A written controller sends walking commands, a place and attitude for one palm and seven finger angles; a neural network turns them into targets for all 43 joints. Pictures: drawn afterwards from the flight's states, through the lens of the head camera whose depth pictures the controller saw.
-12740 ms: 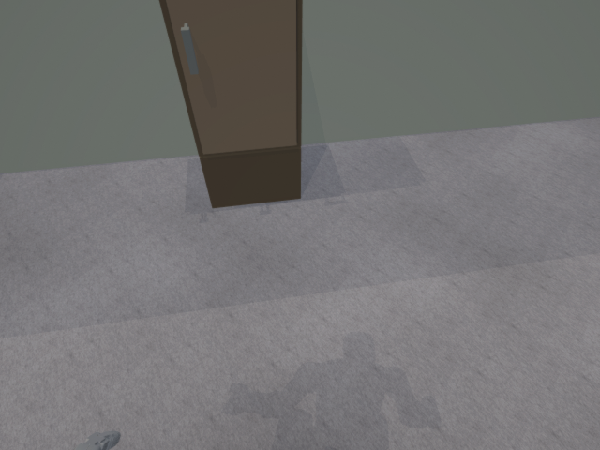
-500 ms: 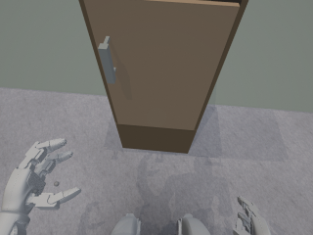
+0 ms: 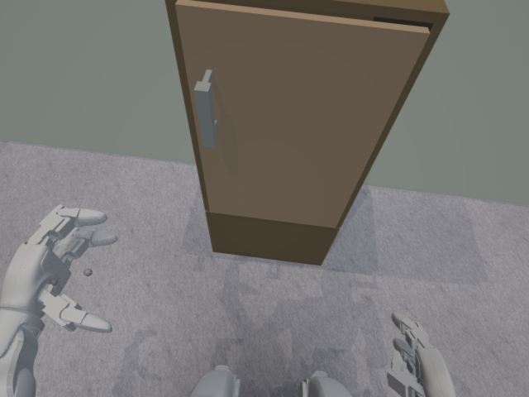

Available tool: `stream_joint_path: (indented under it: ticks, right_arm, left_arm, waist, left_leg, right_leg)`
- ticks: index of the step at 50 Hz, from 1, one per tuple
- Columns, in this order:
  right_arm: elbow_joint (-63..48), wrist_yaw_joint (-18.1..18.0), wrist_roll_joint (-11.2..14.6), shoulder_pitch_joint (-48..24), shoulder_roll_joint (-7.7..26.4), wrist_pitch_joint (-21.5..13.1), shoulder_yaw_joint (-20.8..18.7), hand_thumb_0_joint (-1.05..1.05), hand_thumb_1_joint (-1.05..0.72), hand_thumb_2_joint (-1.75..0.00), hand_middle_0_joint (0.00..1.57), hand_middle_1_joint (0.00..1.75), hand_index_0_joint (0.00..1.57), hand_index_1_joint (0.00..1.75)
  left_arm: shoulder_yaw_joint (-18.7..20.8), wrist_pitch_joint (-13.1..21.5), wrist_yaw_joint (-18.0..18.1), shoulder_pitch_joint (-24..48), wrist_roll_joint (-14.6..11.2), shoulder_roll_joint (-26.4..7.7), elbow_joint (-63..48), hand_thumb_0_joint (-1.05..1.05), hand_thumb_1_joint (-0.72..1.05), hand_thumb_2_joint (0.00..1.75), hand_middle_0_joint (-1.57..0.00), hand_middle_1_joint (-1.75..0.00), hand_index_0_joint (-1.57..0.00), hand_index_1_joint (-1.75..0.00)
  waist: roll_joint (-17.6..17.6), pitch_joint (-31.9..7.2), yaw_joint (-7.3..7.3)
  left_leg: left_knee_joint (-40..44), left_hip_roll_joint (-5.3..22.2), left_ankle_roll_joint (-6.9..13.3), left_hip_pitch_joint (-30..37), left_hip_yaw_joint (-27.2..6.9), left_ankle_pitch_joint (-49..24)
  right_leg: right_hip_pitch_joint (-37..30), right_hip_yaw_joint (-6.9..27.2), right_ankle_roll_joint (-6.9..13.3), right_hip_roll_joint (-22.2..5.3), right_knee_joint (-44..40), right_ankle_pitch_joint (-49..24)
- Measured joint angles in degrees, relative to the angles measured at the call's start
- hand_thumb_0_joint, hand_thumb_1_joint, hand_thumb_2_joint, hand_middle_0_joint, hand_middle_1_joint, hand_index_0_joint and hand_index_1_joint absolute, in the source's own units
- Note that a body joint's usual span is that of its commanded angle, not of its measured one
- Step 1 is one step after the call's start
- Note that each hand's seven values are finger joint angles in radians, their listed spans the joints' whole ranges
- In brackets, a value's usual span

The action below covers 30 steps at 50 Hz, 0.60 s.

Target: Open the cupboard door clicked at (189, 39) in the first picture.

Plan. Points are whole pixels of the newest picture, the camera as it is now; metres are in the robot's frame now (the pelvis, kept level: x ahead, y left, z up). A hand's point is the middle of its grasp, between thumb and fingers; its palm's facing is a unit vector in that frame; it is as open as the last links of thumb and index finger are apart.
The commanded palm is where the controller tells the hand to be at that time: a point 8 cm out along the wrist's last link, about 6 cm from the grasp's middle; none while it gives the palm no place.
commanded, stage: raise the hand with hooked fingers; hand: left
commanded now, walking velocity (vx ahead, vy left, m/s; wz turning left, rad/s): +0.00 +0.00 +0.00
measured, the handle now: (208, 109) +0.59 +0.15 +0.06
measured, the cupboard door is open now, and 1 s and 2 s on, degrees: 0 0 0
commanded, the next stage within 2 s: move the hooked fingers beside the handle in 0.70 s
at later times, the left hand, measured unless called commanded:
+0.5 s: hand (86, 244) +0.30 +0.27 +0.06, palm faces -0.04 -1.00 -0.04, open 14.0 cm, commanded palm +0.27 +0.31 +0.07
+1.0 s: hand (100, 233) +0.31 +0.25 +0.06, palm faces -0.03 -1.00 -0.03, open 14.0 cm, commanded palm +0.30 +0.30 +0.07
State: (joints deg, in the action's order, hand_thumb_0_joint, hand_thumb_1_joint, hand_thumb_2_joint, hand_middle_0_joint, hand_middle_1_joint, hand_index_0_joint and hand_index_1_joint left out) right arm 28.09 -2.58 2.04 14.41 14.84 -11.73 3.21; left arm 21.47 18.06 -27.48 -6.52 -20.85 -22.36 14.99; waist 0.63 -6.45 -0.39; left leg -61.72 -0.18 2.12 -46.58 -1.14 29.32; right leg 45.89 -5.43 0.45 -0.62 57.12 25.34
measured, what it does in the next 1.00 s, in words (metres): stands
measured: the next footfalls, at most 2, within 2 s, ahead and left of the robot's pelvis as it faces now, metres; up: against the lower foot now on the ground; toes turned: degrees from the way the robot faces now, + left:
none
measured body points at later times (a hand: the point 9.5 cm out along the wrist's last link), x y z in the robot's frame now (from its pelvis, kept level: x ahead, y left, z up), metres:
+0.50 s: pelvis +0.00 +0.00 +0.01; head +0.08 +0.02 +0.45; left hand +0.29 +0.32 +0.07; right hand +0.15 -0.26 -0.07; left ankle +0.01 +0.09 -0.67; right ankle +0.03 -0.12 -0.67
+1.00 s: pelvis -0.01 -0.01 +0.00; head +0.07 +0.00 +0.45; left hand +0.31 +0.31 +0.07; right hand +0.15 -0.27 -0.08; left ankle +0.01 +0.09 -0.67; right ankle +0.03 -0.12 -0.67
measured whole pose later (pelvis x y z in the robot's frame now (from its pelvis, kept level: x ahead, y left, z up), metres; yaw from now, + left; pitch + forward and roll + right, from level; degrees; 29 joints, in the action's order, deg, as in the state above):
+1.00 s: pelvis -0.01 -0.01 +0.00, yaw +0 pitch +14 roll -2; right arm 30.9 -4.1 2.3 15.1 16.5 -9.7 3.1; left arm 24.0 18.4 -31.2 10.4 -19.5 -25.4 31.7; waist 0.5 -5.9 -1.0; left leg -60.5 0.3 1.1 -46.7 -1.4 28.0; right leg 46.5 -5.6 1.5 -0.1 56.8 24.5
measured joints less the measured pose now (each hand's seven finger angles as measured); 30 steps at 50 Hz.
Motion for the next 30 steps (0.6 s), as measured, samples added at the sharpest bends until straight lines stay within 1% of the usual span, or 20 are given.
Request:
stream_joint_path:
  ticks: [6,11,14,18,23,30]
  right_arm:
    - [0.9,-0.1,-0.1,0.5,0.3,0.4,0.1,0.01,-0.9,-0.9,0.2,0.3,0.2,0.3]
    - [1.4,-0.4,0.0,1.2,1.1,1.0,-0.4,0.01,-0.9,-0.9,0.2,0.3,0.2,0.3]
    - [1.5,-0.3,0.1,1.8,1.4,1.3,-0.7,0.01,-0.9,-0.9,0.2,0.3,0.2,0.3]
    - [1.3,0.1,0.1,2.6,1.9,1.6,-1.2,0.01,-0.9,-0.9,0.2,0.3,0.2,0.3]
    - [1.0,0.3,0.1,2.9,2.0,1.9,-1.5,0.01,-0.9,-0.9,0.2,0.3,0.2,0.3]
    - [1.2,0.2,0.0,2.4,1.4,2.1,-1.2,0.01,-0.9,-0.9,0.2,0.3,0.2,0.3]
  left_arm:
    - [1.8,-0.8,-2.2,3.8,-0.3,-1.5,3.4,-0.01,-0.49,0.31,-0.3,-1.2,-0.3,-1.19]
    - [3.3,-1.5,-3.4,6.8,-0.4,-2.9,6.3,-0.02,-0.5,0.3,-0.3,-1.2,-0.3,-1.19]
    - [4.0,-1.6,-3.9,7.9,-0.9,-3.6,7.7,-0.02,-0.5,0.3,-0.3,-1.2,-0.3,-1.19]
    - [3.9,-1.6,-4.3,7.6,-1.0,-3.5,7.9,-0.02,-0.5,0.3,-0.3,-1.2,-0.3,-1.2]
    - [3.8,-0.7,-3.8,6.7,-0.9,-2.8,7.5,-0.02,-0.5,0.3,-0.3,-1.2,-0.3,-1.2]
    - [3.8,0.3,-3.2,6.5,-0.7,-2.3,7.5,-0.02,-0.5,0.3,-0.3,-1.2,-0.3,-1.2]
  waist:
    - [0.0,0.1,0.0]
    - [0.1,0.4,-0.34]
    - [0.0,0.2,-0.63]
    - [0.0,0.0,-1.05]
    - [-0.2,-0.1,-1.39]
    - [-0.2,0.1,-1.32]
  left_leg:
    - [0.7,0.0,0.1,0.5,0.2,-0.1]
    - [1.4,0.1,0.2,0.9,0.5,-0.4]
    - [2.1,0.1,0.2,1.2,0.7,-0.6]
    - [2.8,0.2,0.2,1.4,1.0,-0.9]
    - [3.0,0.3,0.1,1.5,1.2,-1.0]
    - [2.9,0.4,-0.2,1.6,0.9,-1.1]
  right_leg:
    - [-0.4,0.2,-0.2,0.1,-0.8,-0.3]
    - [-0.8,0.5,-0.2,0.2,-1.5,-0.6]
    - [-0.9,0.7,-0.3,0.2,-2.0,-0.9]
    - [-0.9,1.0,-0.3,0.3,-2.5,-1.2]
    - [-0.8,1.2,-0.2,0.4,-2.5,-1.2]
    - [-0.9,1.0,0.2,0.5,-2.3,-1.2]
